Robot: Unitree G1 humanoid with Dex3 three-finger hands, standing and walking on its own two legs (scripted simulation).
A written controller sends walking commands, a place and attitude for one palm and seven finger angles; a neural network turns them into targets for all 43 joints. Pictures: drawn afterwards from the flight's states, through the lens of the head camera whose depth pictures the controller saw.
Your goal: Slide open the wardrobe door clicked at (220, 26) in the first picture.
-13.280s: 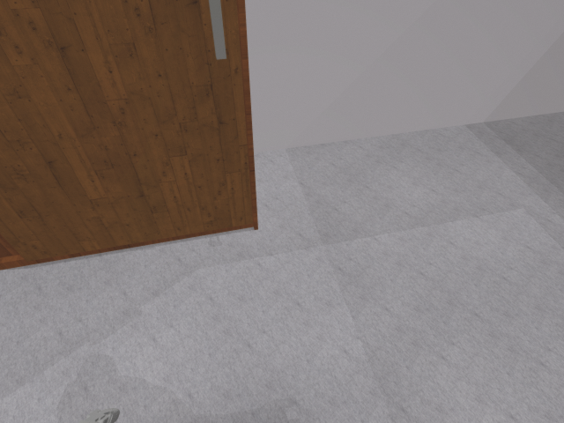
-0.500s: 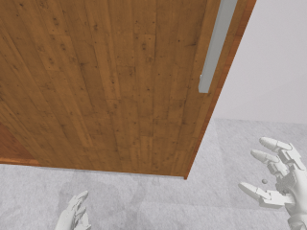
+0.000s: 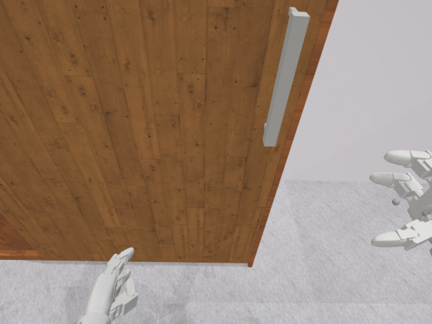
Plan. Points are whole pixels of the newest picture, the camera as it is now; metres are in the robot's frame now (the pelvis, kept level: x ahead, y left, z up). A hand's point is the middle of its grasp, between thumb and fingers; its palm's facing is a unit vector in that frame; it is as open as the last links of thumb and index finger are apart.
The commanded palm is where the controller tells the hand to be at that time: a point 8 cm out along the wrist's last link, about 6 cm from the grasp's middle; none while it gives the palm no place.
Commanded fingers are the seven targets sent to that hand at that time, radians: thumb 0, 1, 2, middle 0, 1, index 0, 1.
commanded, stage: raise the hand with hooked fingers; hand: right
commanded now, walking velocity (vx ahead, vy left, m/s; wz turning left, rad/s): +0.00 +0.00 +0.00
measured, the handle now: (279, 84) +0.53 -0.13 +0.21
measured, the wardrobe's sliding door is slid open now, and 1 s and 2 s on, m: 0.00 0.00 0.00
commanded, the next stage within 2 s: move the hooked fingers beside the handle in 0.68 s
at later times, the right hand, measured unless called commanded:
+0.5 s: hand (396, 180) +0.28 -0.26 +0.20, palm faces +0.10 +0.99 -0.06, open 13.9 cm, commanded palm +0.24 -0.31 +0.21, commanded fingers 0.00 0.50 -0.30 0.30 1.20 0.30 1.20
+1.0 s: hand (388, 175) +0.29 -0.26 +0.20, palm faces +0.09 +0.99 -0.04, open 13.9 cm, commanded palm +0.26 -0.30 +0.20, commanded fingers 0.00 0.50 -0.30 0.30 1.20 0.30 1.20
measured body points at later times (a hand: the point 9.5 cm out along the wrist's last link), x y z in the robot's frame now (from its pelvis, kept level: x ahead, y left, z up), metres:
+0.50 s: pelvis -0.01 +0.01 +0.00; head -0.03 +0.03 +0.45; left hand +0.18 +0.24 -0.06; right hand +0.26 -0.32 +0.21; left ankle +0.02 +0.13 -0.73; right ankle -0.04 -0.11 -0.73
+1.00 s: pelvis -0.01 +0.01 +0.00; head -0.04 +0.03 +0.45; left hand +0.18 +0.23 -0.06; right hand +0.28 -0.31 +0.20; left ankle +0.02 +0.13 -0.73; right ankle -0.04 -0.11 -0.73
